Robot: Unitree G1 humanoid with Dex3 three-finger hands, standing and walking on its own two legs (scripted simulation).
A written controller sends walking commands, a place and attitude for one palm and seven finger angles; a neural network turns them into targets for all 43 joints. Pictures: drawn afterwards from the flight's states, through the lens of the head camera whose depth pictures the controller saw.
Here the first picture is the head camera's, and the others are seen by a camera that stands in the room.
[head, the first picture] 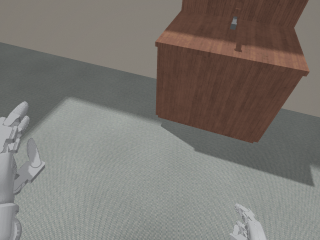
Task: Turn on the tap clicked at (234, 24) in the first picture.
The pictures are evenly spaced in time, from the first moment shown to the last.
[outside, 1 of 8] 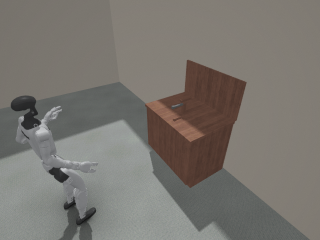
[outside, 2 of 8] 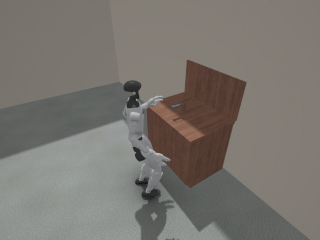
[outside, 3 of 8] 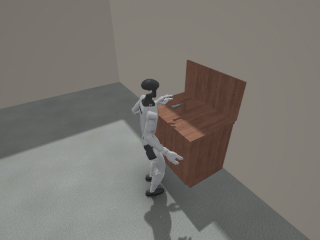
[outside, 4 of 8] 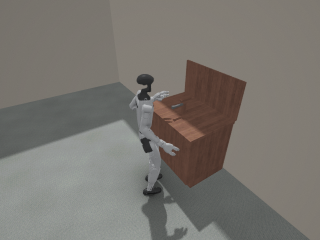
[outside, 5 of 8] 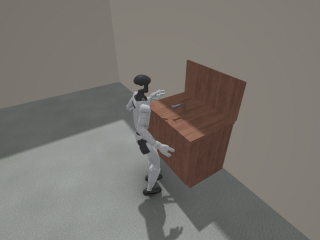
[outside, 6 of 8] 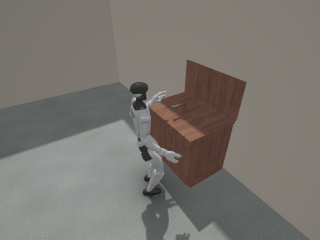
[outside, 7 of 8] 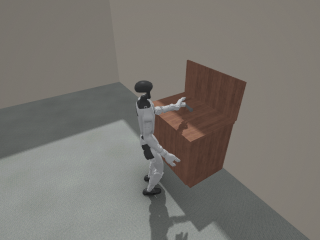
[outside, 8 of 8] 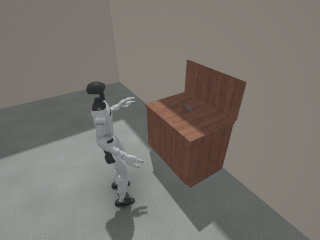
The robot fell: no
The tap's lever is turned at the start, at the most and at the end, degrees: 0 82 81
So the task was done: yes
